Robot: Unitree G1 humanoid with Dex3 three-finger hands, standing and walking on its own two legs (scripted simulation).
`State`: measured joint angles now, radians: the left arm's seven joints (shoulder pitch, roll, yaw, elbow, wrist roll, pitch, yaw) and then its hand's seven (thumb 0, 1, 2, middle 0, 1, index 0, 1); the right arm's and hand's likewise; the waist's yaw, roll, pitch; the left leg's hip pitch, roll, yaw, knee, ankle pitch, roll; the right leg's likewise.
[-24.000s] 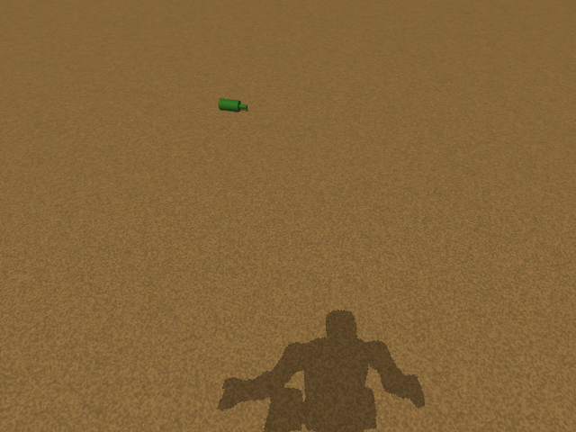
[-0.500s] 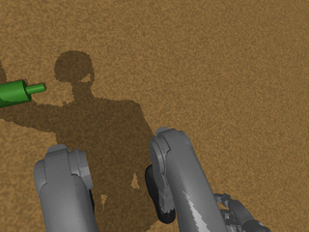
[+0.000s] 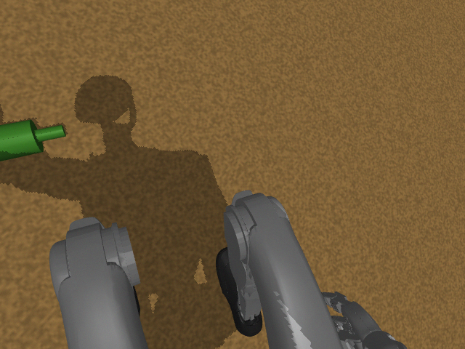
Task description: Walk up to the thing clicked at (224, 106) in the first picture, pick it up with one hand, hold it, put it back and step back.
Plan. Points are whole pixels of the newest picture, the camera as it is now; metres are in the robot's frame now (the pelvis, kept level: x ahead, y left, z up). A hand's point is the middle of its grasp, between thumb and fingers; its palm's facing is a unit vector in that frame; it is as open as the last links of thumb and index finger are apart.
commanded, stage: rise first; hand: left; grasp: from above
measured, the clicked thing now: (14, 140) +0.48 +0.33 -0.29
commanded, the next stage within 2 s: approach in 0.36 s
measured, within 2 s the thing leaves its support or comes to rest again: neither
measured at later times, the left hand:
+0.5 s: hand out of the picture +0.42 +0.38 -0.17, palm faces -0.44 -0.12 -0.89, open 14.0 cm
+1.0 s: hand out of the picture +0.47 +0.34 -0.17, palm faces -0.44 -0.10 -0.89, open 14.1 cm
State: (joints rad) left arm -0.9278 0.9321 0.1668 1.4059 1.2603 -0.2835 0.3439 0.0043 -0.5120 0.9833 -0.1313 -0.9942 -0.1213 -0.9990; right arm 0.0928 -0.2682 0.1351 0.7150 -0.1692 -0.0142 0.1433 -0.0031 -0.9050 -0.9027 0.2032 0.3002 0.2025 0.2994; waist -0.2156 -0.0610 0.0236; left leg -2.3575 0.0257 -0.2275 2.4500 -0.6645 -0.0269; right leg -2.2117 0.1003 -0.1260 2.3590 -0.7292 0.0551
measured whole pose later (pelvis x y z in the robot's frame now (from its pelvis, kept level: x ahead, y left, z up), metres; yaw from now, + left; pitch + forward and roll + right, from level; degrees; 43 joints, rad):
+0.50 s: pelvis +0.00 +0.00 +0.00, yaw +0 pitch +31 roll -11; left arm -0.94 0.94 0.15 1.43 1.27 -0.29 0.34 0.00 -0.52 1.00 -0.15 -0.97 -0.13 -0.99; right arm 0.10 -0.27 0.15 0.70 -0.17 -0.01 0.14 0.00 -0.90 -0.90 0.20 0.30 0.20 0.30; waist -0.23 -0.06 0.02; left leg -2.36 0.03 -0.23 2.44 -0.65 -0.02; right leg -2.21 0.10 -0.13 2.35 -0.71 0.06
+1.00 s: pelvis +0.00 +0.00 +0.00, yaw -1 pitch +32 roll -11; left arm -1.03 0.91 0.11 1.49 1.23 -0.15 0.35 0.01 -0.54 1.00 -0.09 -1.02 -0.09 -1.01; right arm 0.14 -0.28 0.19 0.66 -0.15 -0.02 0.14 0.00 -0.89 -0.89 0.20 0.30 0.20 0.30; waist -0.30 -0.04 0.03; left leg -2.36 0.04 -0.22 2.43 -0.66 -0.02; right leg -2.22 0.11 -0.12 2.34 -0.70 0.06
